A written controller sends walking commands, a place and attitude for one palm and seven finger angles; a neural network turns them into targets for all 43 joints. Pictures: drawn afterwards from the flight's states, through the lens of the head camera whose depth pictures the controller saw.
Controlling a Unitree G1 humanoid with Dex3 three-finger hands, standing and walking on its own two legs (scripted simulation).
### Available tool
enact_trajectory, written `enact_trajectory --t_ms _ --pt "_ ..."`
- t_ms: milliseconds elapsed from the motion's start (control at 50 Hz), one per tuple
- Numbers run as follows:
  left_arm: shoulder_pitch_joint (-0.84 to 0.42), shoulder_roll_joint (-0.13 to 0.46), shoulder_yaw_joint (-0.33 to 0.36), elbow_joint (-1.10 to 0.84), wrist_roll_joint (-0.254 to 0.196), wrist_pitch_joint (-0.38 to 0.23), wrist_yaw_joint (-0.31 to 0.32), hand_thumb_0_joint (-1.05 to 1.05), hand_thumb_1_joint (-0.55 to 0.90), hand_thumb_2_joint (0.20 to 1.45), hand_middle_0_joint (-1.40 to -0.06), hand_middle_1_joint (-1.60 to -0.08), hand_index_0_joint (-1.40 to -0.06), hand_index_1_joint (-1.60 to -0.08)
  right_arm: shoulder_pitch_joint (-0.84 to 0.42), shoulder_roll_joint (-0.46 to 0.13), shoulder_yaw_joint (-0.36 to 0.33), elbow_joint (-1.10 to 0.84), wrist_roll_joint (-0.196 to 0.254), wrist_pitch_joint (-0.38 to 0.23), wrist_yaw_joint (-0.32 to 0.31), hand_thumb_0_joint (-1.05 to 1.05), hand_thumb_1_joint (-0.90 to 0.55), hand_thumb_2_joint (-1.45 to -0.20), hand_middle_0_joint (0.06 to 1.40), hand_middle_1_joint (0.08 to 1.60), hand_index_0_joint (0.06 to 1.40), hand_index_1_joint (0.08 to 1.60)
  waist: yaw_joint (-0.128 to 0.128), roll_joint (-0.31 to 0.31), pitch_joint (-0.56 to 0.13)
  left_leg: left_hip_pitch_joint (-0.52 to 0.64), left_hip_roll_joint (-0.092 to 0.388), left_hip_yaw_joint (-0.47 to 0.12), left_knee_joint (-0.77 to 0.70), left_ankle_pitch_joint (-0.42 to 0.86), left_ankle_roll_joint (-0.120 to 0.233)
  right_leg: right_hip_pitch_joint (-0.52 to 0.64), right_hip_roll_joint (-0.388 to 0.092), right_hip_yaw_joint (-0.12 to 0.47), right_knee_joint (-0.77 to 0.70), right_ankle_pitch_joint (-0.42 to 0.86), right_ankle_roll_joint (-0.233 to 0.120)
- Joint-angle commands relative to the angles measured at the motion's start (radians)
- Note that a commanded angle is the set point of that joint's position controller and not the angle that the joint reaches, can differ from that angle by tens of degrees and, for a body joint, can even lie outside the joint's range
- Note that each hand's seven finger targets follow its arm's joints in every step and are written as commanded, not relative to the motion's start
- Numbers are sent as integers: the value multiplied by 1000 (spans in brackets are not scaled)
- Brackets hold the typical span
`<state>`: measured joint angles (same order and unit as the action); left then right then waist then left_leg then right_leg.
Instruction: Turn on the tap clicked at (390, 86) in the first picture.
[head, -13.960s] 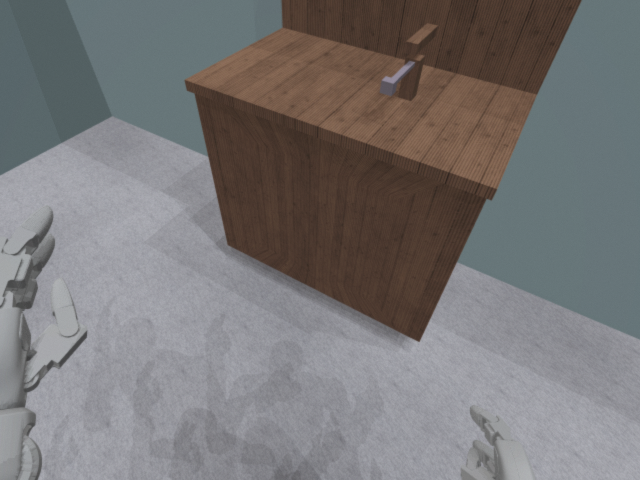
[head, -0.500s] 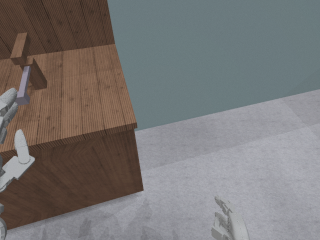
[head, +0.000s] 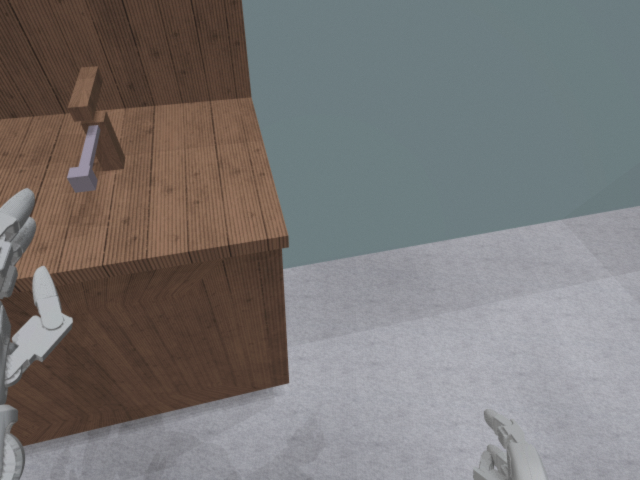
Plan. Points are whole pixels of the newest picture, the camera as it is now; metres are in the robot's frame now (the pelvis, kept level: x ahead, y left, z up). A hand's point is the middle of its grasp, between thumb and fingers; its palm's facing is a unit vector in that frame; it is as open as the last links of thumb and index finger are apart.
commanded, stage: come to a stop and stand still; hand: left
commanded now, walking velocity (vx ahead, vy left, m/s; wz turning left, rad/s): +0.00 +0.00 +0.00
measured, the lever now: (82, 179) +0.48 +0.40 +0.09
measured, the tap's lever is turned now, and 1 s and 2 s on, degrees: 0 0 0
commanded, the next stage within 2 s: look again from close up in 0.38 s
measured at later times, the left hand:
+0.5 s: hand (63, 324) +0.21 +0.25 +0.16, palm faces +0.40 -0.80 -0.45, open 7.4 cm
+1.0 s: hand (61, 258) +0.27 +0.28 +0.17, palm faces +0.41 -0.86 -0.31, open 7.4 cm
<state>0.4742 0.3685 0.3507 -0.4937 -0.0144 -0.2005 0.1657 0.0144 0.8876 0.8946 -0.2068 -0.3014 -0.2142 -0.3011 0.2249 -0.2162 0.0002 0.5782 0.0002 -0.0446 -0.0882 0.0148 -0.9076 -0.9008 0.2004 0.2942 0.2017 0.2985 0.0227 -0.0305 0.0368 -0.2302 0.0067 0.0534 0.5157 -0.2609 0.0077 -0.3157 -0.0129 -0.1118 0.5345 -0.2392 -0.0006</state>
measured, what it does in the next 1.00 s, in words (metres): shifts its weight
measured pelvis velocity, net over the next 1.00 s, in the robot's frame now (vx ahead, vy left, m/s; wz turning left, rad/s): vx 0.05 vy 0.04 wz -0.02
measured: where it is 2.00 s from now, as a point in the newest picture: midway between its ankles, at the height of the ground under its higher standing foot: outside the picture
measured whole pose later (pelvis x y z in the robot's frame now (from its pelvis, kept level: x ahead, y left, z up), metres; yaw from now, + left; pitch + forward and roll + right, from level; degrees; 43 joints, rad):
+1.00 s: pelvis +0.05 +0.04 +0.00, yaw -1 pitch +0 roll -1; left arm 0.35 0.33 0.36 -0.43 -0.04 -0.26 0.10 0.02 0.89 0.90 -0.20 -0.30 -0.21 -0.30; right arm 0.22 -0.18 0.04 0.59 -0.01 -0.17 0.00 0.02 -0.90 -0.90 0.21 0.30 0.21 0.30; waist 0.04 -0.04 0.03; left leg -0.18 -0.04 0.04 0.50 -0.32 0.06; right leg -0.25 0.00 -0.05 0.48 -0.22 0.00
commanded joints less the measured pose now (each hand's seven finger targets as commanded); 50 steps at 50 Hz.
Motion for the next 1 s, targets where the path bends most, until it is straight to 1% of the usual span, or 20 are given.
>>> enact_trajectory --t_ms 0,60,100,120,180,260,380,440,460,480,500,520,540,580,620,680,720,760,840,980 --pt "-111 126 58 -180 1 -62 1 0 900 900 -200 -300 -200 -300 -94 -106 -27 -128 3 -77 10 0 -900 -900 200 300 200 300 -5 168 -106 -195 162 -114 -170 -8 30 236 -52 114 -30 59 5" --pt "-117 130 64 -146 -3 -54 -4 0 900 900 -200 -300 -200 -300 -86 -100 -22 -120 -1 -73 18 0 -900 -900 200 300 200 300 -7 42 -44 -225 93 -85 -125 -247 13 140 -98 226 -170 -163 -16" --pt "-139 141 65 -138 -5 -45 -2 0 900 900 -200 -300 -200 -300 -83 -90 -18 -109 -6 -67 22 0 -900 -900 200 300 200 300 -15 -57 -38 -131 38 -52 0 -206 3 16 -166 322 -304 -339 -44" --pt "-163 149 71 -158 -6 -42 -3 0 900 900 -200 -300 -200 -300 -92 -91 -19 -109 -9 -64 24 0 -900 -900 200 300 200 300 -19 -64 -49 -82 28 -47 43 -172 -2 -31 -193 343 -333 -375 -59" --pt "-129 150 78 -152 -11 -40 4 0 900 900 -200 -300 -200 -300 -92 -76 -6 -101 -10 -59 20 0 -900 -900 200 300 200 300 -19 -31 -100 -17 37 -67 -18 -113 10 3 -169 274 -299 -312 -52" --pt "-95 146 83 -162 -9 -43 3 0 900 900 -200 -300 -200 -300 -101 -89 -4 -119 -5 -54 14 0 -900 -900 200 300 200 300 -11 91 -62 -144 107 -136 -210 -232 26 105 -70 188 -207 -244 -10" --pt "-90 125 65 -152 -1 -45 5 0 900 900 -200 -300 -200 -300 -92 -95 -14 -122 2 -69 13 0 -900 -900 200 300 200 300 -10 108 -95 -163 119 -127 -211 -124 26 208 -45 156 -141 -14 -4" --pt "-93 132 69 -180 4 -52 5 0 900 900 -200 -300 -200 -300 -96 -94 -12 -122 3 -80 13 0 -900 -900 200 300 200 300 -5 140 -86 -211 130 -131 -237 -185 28 231 -41 153 -112 -25 2" --pt "-1196 1018 690 -429 160 -166 -6 0 900 900 -200 -300 -200 -300 67 -131 -26 -95 -44 -154 25 0 -900 -900 200 300 200 300 5 -44 69 -281 110 -45 -32 -39 49 66 -87 229 -198 21 74" --pt "-601 372 275 189 29 -121 -57 0 900 900 -200 -300 -200 -300 -18 -5 7 -39 3 -145 31 0 -900 -900 200 300 200 300 -11 -64 -203 -59 4 -58 62 -34 34 44 -167 225 -213 -117 -32" --pt "-347 231 177 225 -6 -110 -77 0 900 900 -200 -300 -200 -300 -15 -65 -26 -108 10 -164 29 0 -900 -900 200 300 200 300 53 -33 -116 5 -22 -12 78 -87 8 -4 -154 381 -343 -226 -17" --pt "-284 88 59 175 -41 -128 -93 0 900 900 -200 -300 -200 -300 -26 -71 -34 -133 22 -171 51 0 -900 -900 200 300 200 300 30 77 -128 -10 -21 -13 32 -106 9 55 -194 393 -345 -257 -48" --pt "-244 133 68 38 -42 -142 -85 0 900 900 -200 -300 -200 -300 -11 -92 -34 -136 19 -169 68 0 -900 -900 200 300 200 300 24 87 -159 3 -17 -20 -31 -108 12 110 -175 342 -306 -250 -50" --pt "-169 139 44 -72 -44 -150 -78 0 900 900 -200 -300 -200 -300 -37 -95 -30 -129 17 -179 77 0 -900 -900 200 300 200 300 32 59 -137 -6 -8 -36 -125 -118 15 125 -118 270 -268 -273 -32" --pt "-106 153 70 -59 -44 -134 -68 0 900 900 -200 -300 -200 -300 -67 -106 -24 -136 21 -184 74 0 -900 -900 200 300 200 300 31 79 -58 -58 47 -96 -232 -169 26 102 -52 208 -207 -244 -20" --pt "-147 201 143 -74 -33 -133 -57 0 900 900 -200 -300 -200 -300 -77 -106 -23 -155 24 -179 69 0 -900 -900 200 300 200 300 29 34 -74 -164 121 -166 -288 -67 47 243 -9 119 -42 7 -1" --pt "-221 256 198 -139 -34 -139 -56 0 900 900 -200 -300 -200 -300 -86 -104 -20 -161 16 -182 64 0 -900 -900 200 300 200 300 23 102 -94 -140 108 -144 -274 -7 36 251 -15 117 -33 53 -3" --pt "-234 213 173 -130 -36 -146 -61 0 900 900 -200 -300 -200 -300 -73 -93 -19 -160 11 -187 62 0 -900 -900 200 300 200 300 19 143 -100 -157 104 -148 -263 -19 29 267 -24 120 -34 72 -11" --pt "-240 148 100 -157 -36 -141 -65 0 900 900 -200 -300 -200 -300 -66 -100 -25 -143 6 -199 72 0 -900 -900 200 300 200 300 4 96 -147 -22 55 -100 -154 169 0 238 -36 153 -90 211 -29" --pt "-196 130 81 -141 -29 -106 -55 0 900 900 -200 -300 -200 -300 -76 -113 -35 -142 1 -157 74 0 -900 -900 200 300 200 300 -11 98 -147 -10 53 -113 -98 174 13 203 -32 136 -32 193 -54"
